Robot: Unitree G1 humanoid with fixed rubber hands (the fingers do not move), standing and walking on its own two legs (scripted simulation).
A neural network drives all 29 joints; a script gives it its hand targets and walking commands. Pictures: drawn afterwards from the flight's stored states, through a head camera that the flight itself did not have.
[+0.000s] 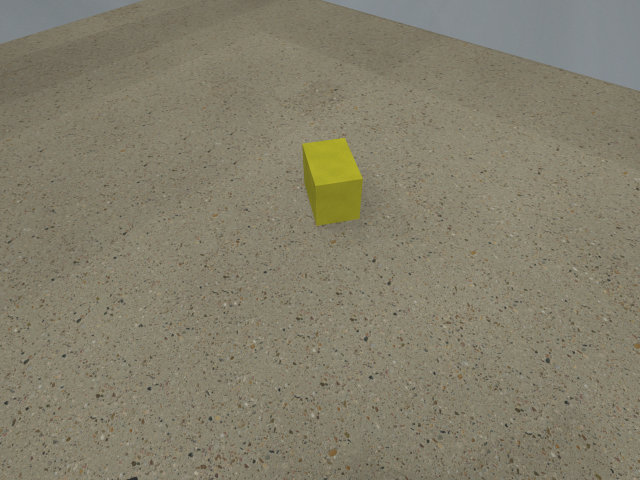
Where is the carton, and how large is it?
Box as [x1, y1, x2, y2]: [302, 138, 362, 225]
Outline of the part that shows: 344,138 302,144 304,182 316,225 358,218 359,216 362,178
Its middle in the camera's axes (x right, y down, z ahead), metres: +0.05 -0.26 +1.73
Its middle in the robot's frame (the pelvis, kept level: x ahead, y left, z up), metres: +1.40 -0.06 -0.66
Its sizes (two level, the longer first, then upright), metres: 0.295 0.197 0.232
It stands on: the floor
